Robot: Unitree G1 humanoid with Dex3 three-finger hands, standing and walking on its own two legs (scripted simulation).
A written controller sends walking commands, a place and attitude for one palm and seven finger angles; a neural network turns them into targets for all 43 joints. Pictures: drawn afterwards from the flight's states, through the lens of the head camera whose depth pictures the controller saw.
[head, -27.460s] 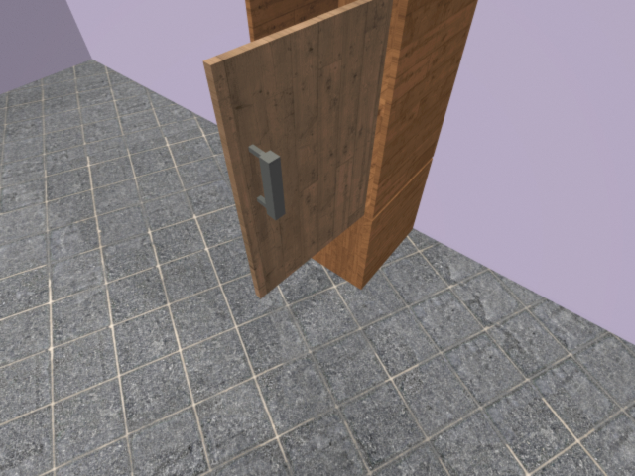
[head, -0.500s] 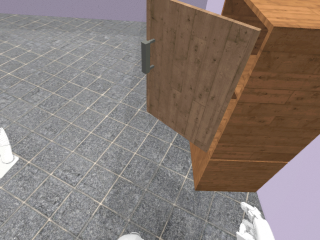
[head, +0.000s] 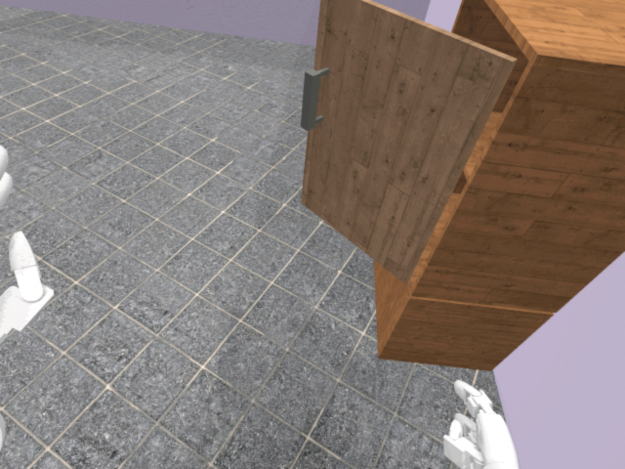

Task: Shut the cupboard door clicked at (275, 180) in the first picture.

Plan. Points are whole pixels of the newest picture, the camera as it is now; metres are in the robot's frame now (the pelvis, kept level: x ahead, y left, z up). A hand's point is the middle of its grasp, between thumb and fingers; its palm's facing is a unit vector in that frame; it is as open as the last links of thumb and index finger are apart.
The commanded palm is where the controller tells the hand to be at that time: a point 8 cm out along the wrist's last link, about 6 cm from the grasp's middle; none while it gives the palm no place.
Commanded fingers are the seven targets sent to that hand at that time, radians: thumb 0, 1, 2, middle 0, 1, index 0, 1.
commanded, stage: step back with the hand held close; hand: left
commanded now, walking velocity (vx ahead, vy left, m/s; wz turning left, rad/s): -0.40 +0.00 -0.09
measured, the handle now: (316, 98) +0.87 +0.08 +0.04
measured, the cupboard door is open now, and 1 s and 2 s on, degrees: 49 49 49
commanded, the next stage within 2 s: stop stepping back and stand still in 0.02 s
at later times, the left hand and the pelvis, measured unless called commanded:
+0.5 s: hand out of the picture +0.11 +0.29 +0.19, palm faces +0.49 -0.81 -0.31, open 7.4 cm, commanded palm +0.04 +0.31 +0.19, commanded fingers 0.00 0.90 0.90 -0.20 -0.30 -0.20 -0.30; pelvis -0.12 +0.02 +0.00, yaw -4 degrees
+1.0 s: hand out of the picture +0.12 +0.29 +0.16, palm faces +0.42 -0.82 -0.39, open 7.4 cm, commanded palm +0.07 +0.31 +0.19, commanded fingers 0.00 0.90 0.90 -0.20 -0.30 -0.20 -0.30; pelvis -0.10 +0.03 +0.01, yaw -6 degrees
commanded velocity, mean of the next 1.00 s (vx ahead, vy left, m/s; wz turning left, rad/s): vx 0.09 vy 0.00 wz -0.01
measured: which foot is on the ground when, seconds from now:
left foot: down 0.00-0.22, up 0.24-0.42, down 0.44-1.00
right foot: down 0.00-0.02, up 0.04-0.20, down 0.22-1.00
